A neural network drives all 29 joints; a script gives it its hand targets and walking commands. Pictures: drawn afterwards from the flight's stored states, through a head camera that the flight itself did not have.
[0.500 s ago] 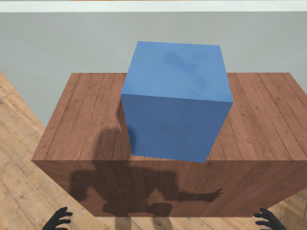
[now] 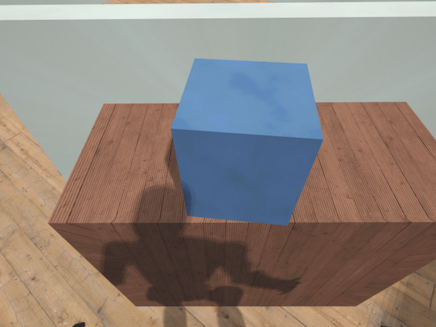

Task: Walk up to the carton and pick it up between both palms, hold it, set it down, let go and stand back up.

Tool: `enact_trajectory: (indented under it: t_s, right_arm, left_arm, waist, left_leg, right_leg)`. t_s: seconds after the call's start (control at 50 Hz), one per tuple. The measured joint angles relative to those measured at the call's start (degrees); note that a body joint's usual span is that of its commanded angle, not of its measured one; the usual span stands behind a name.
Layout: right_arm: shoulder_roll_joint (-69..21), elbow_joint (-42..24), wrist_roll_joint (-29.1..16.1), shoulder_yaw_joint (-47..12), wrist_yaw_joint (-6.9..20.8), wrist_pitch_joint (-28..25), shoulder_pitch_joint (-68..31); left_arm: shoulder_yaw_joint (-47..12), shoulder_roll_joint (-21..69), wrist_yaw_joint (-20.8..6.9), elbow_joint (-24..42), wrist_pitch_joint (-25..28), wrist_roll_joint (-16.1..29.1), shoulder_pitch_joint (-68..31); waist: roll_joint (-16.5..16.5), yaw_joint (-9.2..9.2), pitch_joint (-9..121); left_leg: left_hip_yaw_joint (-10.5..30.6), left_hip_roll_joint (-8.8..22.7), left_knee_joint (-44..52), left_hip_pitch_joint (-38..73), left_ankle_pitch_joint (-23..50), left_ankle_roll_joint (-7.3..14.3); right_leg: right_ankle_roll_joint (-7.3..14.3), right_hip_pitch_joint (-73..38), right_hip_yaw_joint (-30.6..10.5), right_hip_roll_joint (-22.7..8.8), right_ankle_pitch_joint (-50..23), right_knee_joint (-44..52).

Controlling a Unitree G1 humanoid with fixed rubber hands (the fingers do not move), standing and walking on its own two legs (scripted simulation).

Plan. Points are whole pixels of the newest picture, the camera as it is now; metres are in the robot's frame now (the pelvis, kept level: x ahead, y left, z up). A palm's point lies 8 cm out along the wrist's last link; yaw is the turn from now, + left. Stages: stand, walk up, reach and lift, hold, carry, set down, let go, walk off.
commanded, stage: stand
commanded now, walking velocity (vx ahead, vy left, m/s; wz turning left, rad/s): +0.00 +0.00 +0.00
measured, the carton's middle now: (242, 145) +0.42 -0.02 +0.10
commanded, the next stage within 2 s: none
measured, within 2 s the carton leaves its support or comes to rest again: neither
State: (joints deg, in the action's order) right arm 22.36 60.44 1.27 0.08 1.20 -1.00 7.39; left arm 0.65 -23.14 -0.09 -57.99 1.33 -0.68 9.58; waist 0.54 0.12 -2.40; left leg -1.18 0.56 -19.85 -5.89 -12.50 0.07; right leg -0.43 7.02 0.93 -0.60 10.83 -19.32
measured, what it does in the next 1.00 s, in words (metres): stands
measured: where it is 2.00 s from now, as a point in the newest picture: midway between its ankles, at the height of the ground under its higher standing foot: outside the picture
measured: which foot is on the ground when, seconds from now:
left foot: down 0.00-1.00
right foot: down 0.00-1.00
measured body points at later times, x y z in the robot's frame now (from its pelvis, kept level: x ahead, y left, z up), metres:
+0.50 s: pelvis -0.01 -0.01 +0.00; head +0.00 -0.01 +0.45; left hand +0.08 +0.32 -0.12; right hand +0.09 -0.32 -0.12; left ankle -0.02 +0.12 -0.75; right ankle +0.00 -0.12 -0.75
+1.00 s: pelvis +0.00 -0.01 +0.00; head +0.00 -0.01 +0.45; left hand +0.09 +0.31 -0.12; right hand +0.09 -0.33 -0.12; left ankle -0.02 +0.12 -0.75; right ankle +0.00 -0.13 -0.75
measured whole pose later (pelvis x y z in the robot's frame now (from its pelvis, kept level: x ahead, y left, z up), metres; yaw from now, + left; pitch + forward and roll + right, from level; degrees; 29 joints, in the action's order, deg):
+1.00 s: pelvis +0.00 -0.01 +0.00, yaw -1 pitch -2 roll +0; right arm 22.3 62.3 0.9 0.2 0.6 -0.6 5.4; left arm 0.9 -23.3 0.2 -61.2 1.3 -0.4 7.0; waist 0.1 0.1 -2.1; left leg -1.2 2.1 -18.1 -5.2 -11.3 -1.4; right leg 0.7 6.6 0.5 0.8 9.4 -17.5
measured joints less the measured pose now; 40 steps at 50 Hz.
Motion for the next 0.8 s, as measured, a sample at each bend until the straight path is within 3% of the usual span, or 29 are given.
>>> enact_trajectory:
  t_s: [0.8]
  right_arm:
    - [0.22,1.86,-0.23,-0.02,-0.53,0.46,-2.63]
  left_arm:
    - [0.00,0.28,0.30,-2.99,-0.14,0.22,-2.67]
  waist:
    - [-0.57,-0.46,0.17]
  left_leg:
    - [0.35,1.08,1.80,0.55,1.46,-1.17]
  right_leg:
    - [0.97,-0.32,-0.04,1.03,-1.35,1.48]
